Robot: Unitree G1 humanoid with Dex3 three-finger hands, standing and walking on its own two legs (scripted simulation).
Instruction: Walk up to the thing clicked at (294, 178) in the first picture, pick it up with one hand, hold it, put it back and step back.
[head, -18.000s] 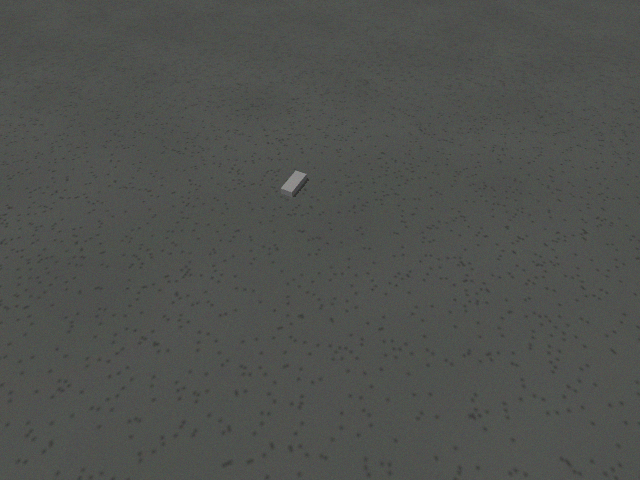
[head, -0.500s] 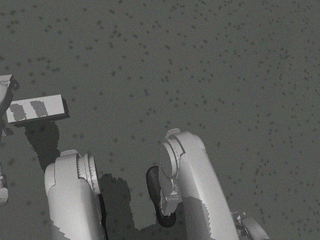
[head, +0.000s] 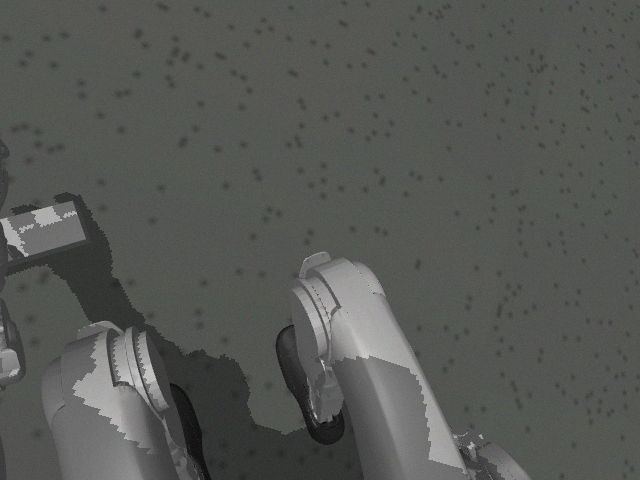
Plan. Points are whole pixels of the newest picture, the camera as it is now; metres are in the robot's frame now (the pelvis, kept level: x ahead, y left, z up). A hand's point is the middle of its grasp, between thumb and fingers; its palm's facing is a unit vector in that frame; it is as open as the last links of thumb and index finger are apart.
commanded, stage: approach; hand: left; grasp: from above
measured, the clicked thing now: (26, 237) +0.47 +0.27 -0.31
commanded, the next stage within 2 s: close in in 0.12 s
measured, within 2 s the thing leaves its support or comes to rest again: neither
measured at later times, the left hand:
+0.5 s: hand out of the picture +0.46 +0.27 -0.20, palm faces -0.42 -0.10 -0.90, open 14.4 cm
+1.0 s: hand (20, 230) +0.47 +0.26 -0.26, palm faces -0.42 -0.10 -0.90, open 13.9 cm
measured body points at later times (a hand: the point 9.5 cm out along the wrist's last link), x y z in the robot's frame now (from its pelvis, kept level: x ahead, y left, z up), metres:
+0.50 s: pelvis +0.00 +0.00 +0.00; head +0.25 +0.09 +0.36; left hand +0.48 +0.27 -0.15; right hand +0.06 -0.27 -0.08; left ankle +0.07 +0.12 -0.29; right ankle +0.11 -0.11 -0.29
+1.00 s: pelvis +0.00 +0.01 -0.02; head +0.29 +0.10 +0.32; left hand +0.49 +0.27 -0.21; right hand +0.01 -0.25 -0.08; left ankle +0.07 +0.12 -0.29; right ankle +0.11 -0.11 -0.29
